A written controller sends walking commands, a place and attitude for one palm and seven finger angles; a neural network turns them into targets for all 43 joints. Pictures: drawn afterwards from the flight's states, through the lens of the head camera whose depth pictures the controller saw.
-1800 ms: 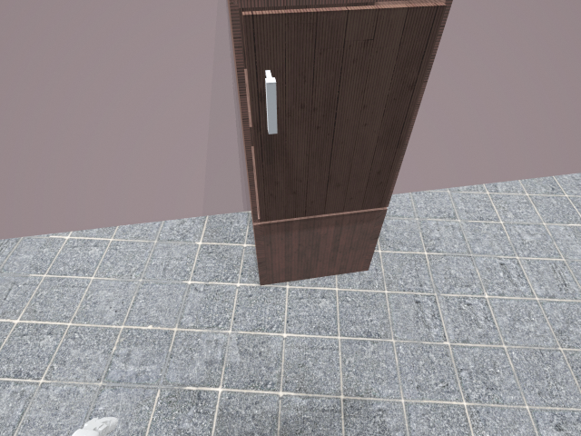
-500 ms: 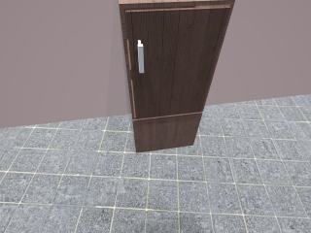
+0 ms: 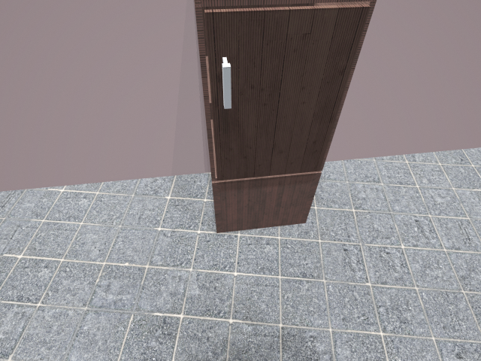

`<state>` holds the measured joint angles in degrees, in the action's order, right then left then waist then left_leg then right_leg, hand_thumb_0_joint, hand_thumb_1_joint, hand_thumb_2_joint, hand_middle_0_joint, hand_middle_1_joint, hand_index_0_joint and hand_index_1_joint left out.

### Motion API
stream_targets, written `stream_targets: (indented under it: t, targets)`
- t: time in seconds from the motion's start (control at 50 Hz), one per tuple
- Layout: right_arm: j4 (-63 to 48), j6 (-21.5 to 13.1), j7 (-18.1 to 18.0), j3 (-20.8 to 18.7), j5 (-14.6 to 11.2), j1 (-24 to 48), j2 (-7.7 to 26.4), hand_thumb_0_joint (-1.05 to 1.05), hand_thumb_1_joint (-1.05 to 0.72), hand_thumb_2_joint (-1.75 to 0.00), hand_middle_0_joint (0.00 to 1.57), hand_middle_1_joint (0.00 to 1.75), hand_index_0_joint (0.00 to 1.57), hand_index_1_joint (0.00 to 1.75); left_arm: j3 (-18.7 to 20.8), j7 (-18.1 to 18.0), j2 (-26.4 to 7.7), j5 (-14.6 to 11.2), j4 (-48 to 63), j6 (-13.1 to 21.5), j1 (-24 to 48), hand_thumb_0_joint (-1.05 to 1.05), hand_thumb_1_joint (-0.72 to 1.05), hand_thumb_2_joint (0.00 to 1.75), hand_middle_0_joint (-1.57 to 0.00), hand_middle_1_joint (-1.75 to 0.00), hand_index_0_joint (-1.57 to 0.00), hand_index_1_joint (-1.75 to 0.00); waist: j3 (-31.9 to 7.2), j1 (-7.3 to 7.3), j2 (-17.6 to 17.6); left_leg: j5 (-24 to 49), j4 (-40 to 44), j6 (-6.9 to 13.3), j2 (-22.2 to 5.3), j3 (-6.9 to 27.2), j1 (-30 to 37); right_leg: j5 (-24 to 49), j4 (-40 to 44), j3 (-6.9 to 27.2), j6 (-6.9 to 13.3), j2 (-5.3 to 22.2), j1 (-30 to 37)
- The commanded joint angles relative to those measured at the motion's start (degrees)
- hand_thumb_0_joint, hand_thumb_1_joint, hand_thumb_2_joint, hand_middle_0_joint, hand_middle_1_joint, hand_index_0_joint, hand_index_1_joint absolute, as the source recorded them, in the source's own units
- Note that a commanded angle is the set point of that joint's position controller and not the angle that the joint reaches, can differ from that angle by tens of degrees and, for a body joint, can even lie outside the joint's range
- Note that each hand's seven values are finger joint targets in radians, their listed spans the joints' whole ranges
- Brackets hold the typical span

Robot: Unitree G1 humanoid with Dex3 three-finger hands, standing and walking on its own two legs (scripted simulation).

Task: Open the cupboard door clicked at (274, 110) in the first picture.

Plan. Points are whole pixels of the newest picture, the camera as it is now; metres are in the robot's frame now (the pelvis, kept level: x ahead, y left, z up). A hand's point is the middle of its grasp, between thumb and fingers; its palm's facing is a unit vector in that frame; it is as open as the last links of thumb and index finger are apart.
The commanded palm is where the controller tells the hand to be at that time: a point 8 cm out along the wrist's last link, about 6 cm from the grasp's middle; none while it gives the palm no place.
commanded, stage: turn to face it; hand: left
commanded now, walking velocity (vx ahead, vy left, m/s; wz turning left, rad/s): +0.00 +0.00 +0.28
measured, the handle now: (226, 83) +0.77 +0.08 +0.06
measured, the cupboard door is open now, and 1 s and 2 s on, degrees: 0 0 0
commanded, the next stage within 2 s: take the last steps up to it in 0.36 s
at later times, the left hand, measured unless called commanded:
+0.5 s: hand out of the picture -0.02 +0.20 -0.18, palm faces +0.17 -0.95 -0.26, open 7.4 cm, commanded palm none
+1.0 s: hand out of the picture +0.09 +0.18 -0.17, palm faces +0.07 -0.98 -0.17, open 7.3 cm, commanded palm none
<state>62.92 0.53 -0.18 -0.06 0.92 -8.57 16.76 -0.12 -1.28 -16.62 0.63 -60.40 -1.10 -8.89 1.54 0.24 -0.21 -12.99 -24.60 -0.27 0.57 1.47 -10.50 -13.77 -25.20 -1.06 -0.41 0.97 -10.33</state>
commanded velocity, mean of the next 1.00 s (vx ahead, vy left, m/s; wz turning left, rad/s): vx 0.16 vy -0.08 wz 0.04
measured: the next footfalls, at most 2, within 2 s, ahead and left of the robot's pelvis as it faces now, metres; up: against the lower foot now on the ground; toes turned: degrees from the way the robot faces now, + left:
right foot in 1.06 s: +0.21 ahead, -0.15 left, +0.00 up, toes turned -3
left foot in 1.42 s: +0.31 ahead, +0.03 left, +0.00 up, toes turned +15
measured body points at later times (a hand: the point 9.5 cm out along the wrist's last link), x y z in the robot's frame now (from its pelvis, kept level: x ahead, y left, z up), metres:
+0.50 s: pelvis -0.02 +0.00 -0.01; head +0.00 +0.01 +0.44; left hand -0.03 +0.25 -0.16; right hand +0.06 -0.24 -0.16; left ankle -0.02 +0.11 -0.72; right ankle +0.00 -0.12 -0.74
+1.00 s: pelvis +0.07 -0.01 +0.00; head +0.10 -0.01 +0.45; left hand +0.09 +0.23 -0.16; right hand -0.01 -0.23 -0.15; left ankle -0.03 +0.11 -0.74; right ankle +0.16 -0.15 -0.71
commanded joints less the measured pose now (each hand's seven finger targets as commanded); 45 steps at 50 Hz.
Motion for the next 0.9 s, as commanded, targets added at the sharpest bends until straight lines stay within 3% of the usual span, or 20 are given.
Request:
stream_targets:
  t: [0.0,0.14,0.24,0.3,0.34,0.36,0.4,0.42,0.44,0.48,0.52,0.54,0.56,0.58,0.6,0.62,0.68,0.72,0.78,0.88]
  targets:
    - [-4.15,-0.12,-0.41,-1.28,-0.14,-0.66,6.2,0.0,-0.9,-0.9,0.2,0.3,0.2,0.3,2.15,-0.51,-7.76,0.09,3.36,0.42,-2.01,0.0,0.9,0.9,-0.2,-0.3,-0.2,-0.3,-2.15,-0.76,1.28,11.22,0.01,0.98,-5.58,4.71,-4.07,9.0,1.1,4.06,0.72,7.56,1.32]
    - [-5.81,0.4,-0.3,-2.08,0.07,-2.92,4.33,0.0,-0.9,-0.9,0.2,0.3,0.2,0.3,3.08,-0.63,-6.33,0.2,5.62,-0.02,-2.32,0.0,0.9,0.9,-0.2,-0.3,-0.2,-0.3,-1.88,-0.22,1.58,6.58,-3.21,1.69,-4.34,6.43,-7.0,0.22,-0.21,3.34,1.82,8.57,-2.51]
    - [-7.16,0.12,-0.55,-2.88,0.19,-3.34,5.36,0.0,-0.9,-0.9,0.2,0.3,0.2,0.3,3.31,-0.67,-3.0,0.27,6.02,-0.13,-4.32,0.0,0.9,0.9,-0.2,-0.3,-0.2,-0.3,-1.26,-0.83,-6.26,3.01,4.09,4.98,-8.53,15.85,-10.53,-3.68,-7.18,-1.34,-0.33,3.17,-2.02]
    - [-7.98,-0.1,-0.92,-3.3,-0.05,-3.3,5.35,0.0,-0.9,-0.9,0.2,0.3,0.2,0.3,3.32,-0.73,-1.48,0.34,5.5,0.23,-7.04,0.0,0.9,0.9,-0.2,-0.3,-0.2,-0.3,-2.96,-1.57,-6.62,5.54,4.48,6.68,-9.34,18.3,-10.53,-3.17,-7.75,-0.93,-0.44,2.34,-0.16]
    - [-8.64,0.02,-0.88,-3.28,-0.11,-2.97,3.99,0.0,-0.9,-0.9,0.2,0.3,0.2,0.3,3.7,-0.79,-1.87,0.43,5.12,0.56,-8.59,0.0,0.9,0.9,-0.2,-0.3,-0.2,-0.3,-3.67,-2.06,-3.25,5.52,0.43,5.14,-6.83,14.63,-13.52,-1.16,-3.42,1.17,0.13,4.79,3.71]
    - [-8.96,0.24,-0.75,-3.06,-0.13,-2.83,2.7,0.0,-0.9,-0.9,0.2,0.3,0.2,0.3,4.0,-0.85,-3.06,0.59,5.12,0.7,-8.9,0.0,0.9,0.9,-0.2,-0.3,-0.2,-0.3,-3.04,-2.13,1.78,2.51,-4.54,3.3,-3.63,10.19,-16.23,-1.81,0.26,4.44,1.4,8.79,4.48]
    - [-9.96,0.9,-0.73,-3.34,0.04,-3.17,0.44,0.0,-0.9,-0.9,0.2,0.3,0.2,0.3,4.92,-1.02,-6.58,0.81,5.99,0.78,-9.53,0.0,0.9,0.9,-0.2,-0.3,-0.2,-0.3,-2.86,-2.53,13.76,-8.63,-19.95,0.42,0.45,0.14,-17.25,0.94,8.24,12.95,8.29,21.36,2.07]
    - [-10.13,1.22,-0.61,-3.82,0.22,-2.01,0.68,0.0,-0.9,-0.9,0.2,0.3,0.2,0.3,4.8,-1.11,-6.19,0.97,6.33,0.83,-9.34,0.0,0.9,0.9,-0.2,-0.3,-0.2,-0.3,-1.6,-2.8,11.92,-14.28,-28.01,0.25,-0.62,0.31,-17.19,4.0,9.39,13.33,10.67,23.26,-1.17]
    - [-9.69,1.35,-0.44,-3.99,0.2,-2.01,-0.13,0.0,-0.9,-0.9,0.2,0.3,0.2,0.3,4.58,-1.18,-5.48,1.26,6.42,0.9,-8.23,0.0,0.9,0.9,-0.2,-0.3,-0.2,-0.3,0.05,-1.78,8.39,-14.69,-32.3,0.0,-1.54,-0.27,-16.48,6.84,8.82,11.0,11.16,22.19,-3.92]
    - [-8.4,0.64,-0.09,-3.11,0.09,-5.13,-2.71,0.0,-0.9,-0.9,0.2,0.3,0.2,0.3,4.18,-0.95,-4.06,1.57,5.57,1.34,-7.11,0.0,0.9,0.9,-0.2,-0.3,-0.2,-0.3,-1.5,-0.13,7.05,-14.83,-25.18,-0.02,-2.99,-3.13,-12.86,3.72,7.7,4.95,9.38,18.56,-1.94]
    - [-6.77,-0.11,-0.01,-2.53,0.54,-7.71,-3.66,0.0,-0.9,-0.9,0.2,0.3,0.2,0.3,3.76,-0.35,-3.88,1.29,3.87,1.17,-8.33,0.0,0.9,0.9,-0.2,-0.3,-0.2,-0.3,0.19,0.37,9.5,-9.49,-11.77,0.23,-2.23,-7.18,-3.82,-11.31,6.83,1.61,6.92,14.59,-7.44]
    - [-5.34,-0.53,-0.09,-2.4,0.71,-10.54,-3.26,0.0,-0.9,-0.9,0.2,0.3,0.2,0.3,3.4,-0.05,-3.14,0.91,3.16,0.89,-8.24,0.0,0.9,0.9,-0.2,-0.3,-0.2,-0.3,0.61,1.57,7.35,-6.24,-5.72,0.36,-1.81,-7.57,3.57,-18.85,5.11,-0.14,5.14,12.15,-13.07]
    - [-4.06,-1.0,-0.36,-2.87,0.95,-13.82,-0.58,0.0,-0.9,-0.9,0.2,0.3,0.2,0.3,2.91,0.42,-1.21,0.65,3.3,0.49,-8.02,0.0,0.9,0.9,-0.2,-0.3,-0.2,-0.3,2.39,2.86,-1.29,-14.3,1.04,1.7,-5.99,1.22,6.11,-22.8,-2.02,-2.64,2.8,8.01,-19.04]
    - [-3.62,-1.35,-0.69,-4.01,1.36,-17.02,4.2,0.0,-0.9,-0.9,0.2,0.3,0.2,0.3,2.42,1.05,1.63,0.55,4.61,0.64,-7.59,0.0,0.9,0.9,-0.2,-0.3,-0.2,-0.3,4.35,4.04,-13.02,-28.07,12.4,5.86,-16.71,17.47,5.36,-20.32,-15.14,-7.39,0.25,2.12,-24.36]
    - [-3.72,-1.7,-1.28,-4.91,1.68,-19.12,7.9,0.0,-0.9,-0.9,0.2,0.3,0.2,0.3,2.62,1.51,1.74,0.88,6.91,0.88,-4.58,0.0,0.9,0.9,-0.2,-0.3,-0.2,-0.3,6.59,5.19,-13.21,-32.65,18.97,10.76,-23.9,28.96,3.52,-18.23,-25.65,-4.77,0.66,1.15,-29.04]
    - [-3.29,-1.91,-1.64,-4.81,1.62,-18.32,7.25,0.0,-0.9,-0.9,0.2,0.3,0.2,0.3,3.24,1.52,0.9,1.62,6.67,0.54,-2.43,0.0,0.9,0.9,-0.2,-0.3,-0.2,-0.3,7.9,4.72,-10.8,-32.21,20.26,10.61,-24.37,28.97,0.78,-14.96,-33.75,-0.28,1.26,2.72,-29.65]
    - [-4.45,-3.64,-2.11,-3.27,0.79,-12.48,2.05,0.0,-0.9,-0.9,0.2,0.3,0.2,0.3,3.75,2.74,1.32,1.64,3.21,1.13,-7.97,0.0,0.9,0.9,-0.2,-0.3,-0.2,-0.3,5.29,0.55,-4.84,-13.67,17.17,8.99,-19.4,14.32,1.13,-4.3,-37.58,2.15,0.4,4.8,-26.75]
    - [-3.62,-4.28,-2.39,-3.32,0.56,-13.47,1.44,0.0,-0.9,-0.9,0.2,0.3,0.2,0.3,3.65,2.98,2.6,1.46,2.41,0.77,-9.06,0.0,0.9,0.9,-0.2,-0.3,-0.2,-0.3,3.96,0.35,-5.48,-4.31,15.65,8.79,-17.93,7.87,2.95,-1.74,-35.95,1.36,-0.51,4.7,-25.7]
    - [-1.81,-4.54,-2.68,-3.77,0.55,-16.91,0.94,0.0,-0.9,-0.9,0.2,0.3,0.2,0.3,3.8,3.29,3.51,1.35,2.97,0.43,-6.21,0.0,0.9,0.9,-0.2,-0.3,-0.2,-0.3,4.5,1.58,-4.03,0.96,15.23,9.23,-18.53,5.39,5.98,-0.41,-31.41,0.15,-1.23,5.06,-26.76]
    - [0.16,-4.39,-2.57,-4.33,1.1,-19.5,0.81,0.0,-0.9,-0.9,0.2,0.3,0.2,0.3,3.98,3.77,4.62,1.14,4.76,0.48,0.31,0.0,0.9,0.9,-0.2,-0.3,-0.2,-0.3,6.83,3.24,-6.75,2.13,14.92,8.69,-19.32,1.85,4.68,-0.33,-20.43,-2.05,-1.48,5.87,-24.01]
